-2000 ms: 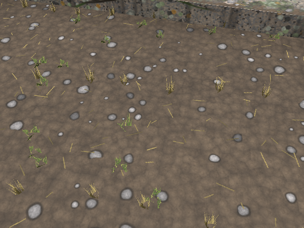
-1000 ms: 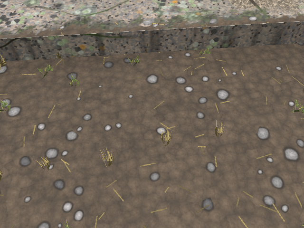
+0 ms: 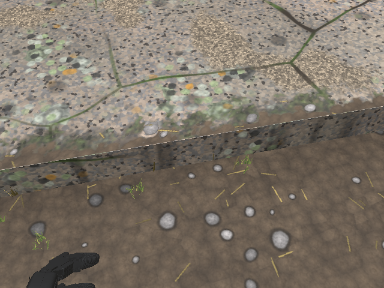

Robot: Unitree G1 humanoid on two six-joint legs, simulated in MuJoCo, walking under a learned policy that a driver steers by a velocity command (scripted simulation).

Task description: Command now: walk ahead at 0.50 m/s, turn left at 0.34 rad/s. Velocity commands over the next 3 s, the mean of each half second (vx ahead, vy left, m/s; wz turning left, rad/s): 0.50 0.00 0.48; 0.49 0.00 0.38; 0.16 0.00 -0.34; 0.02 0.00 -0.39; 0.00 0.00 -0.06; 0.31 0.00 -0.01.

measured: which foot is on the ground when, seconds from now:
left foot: up 0.00-0.46, down 0.48-1.00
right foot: down 0.00-0.50, up 0.52-0.98, down 1.00-1.00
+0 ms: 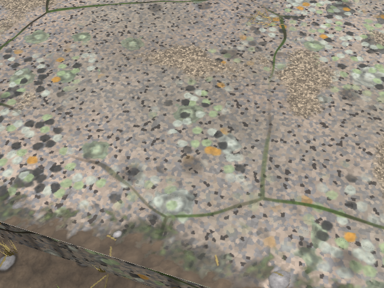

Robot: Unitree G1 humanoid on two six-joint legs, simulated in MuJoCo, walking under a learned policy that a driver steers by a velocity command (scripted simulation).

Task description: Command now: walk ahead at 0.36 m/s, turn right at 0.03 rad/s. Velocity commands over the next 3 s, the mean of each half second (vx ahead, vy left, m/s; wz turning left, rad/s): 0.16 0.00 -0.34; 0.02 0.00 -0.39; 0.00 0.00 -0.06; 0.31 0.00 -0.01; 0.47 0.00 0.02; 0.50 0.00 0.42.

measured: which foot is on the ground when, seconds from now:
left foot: down 0.00-0.02, up 0.04-0.52, down 0.54-1.00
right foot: down 0.00-0.54, up 0.56-0.96, down 0.98-1.00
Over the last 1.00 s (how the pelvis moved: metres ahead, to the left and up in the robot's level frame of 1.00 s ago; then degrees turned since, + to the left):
0.52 0.13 0.00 27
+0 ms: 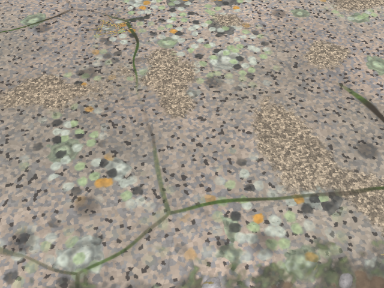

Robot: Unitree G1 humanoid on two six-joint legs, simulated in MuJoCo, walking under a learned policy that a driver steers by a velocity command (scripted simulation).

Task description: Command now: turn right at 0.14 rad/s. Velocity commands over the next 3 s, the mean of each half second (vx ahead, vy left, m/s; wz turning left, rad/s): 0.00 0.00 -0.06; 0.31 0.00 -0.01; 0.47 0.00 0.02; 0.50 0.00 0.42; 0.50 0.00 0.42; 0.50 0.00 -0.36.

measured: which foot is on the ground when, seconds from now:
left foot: down 0.00-0.98, up 1.00-1.00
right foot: down 0.00-1.00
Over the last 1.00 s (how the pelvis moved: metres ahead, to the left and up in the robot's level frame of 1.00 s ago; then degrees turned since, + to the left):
0.08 -0.02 0.01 -26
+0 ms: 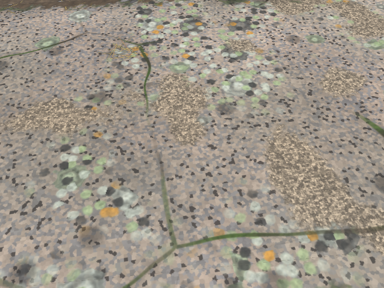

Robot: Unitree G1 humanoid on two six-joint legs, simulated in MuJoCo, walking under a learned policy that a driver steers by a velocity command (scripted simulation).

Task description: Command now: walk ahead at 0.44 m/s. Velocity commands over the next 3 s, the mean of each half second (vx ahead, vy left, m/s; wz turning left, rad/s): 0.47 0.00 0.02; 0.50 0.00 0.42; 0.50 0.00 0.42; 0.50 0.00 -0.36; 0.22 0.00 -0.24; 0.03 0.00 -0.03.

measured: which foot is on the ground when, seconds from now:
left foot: up 0.00-0.24, down 0.26-0.68, up 0.70-1.00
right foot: down 0.00-0.22, up 0.24-0.64, down 0.66-1.00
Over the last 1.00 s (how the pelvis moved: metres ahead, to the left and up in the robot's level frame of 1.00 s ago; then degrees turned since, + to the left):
0.08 -0.01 -0.01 0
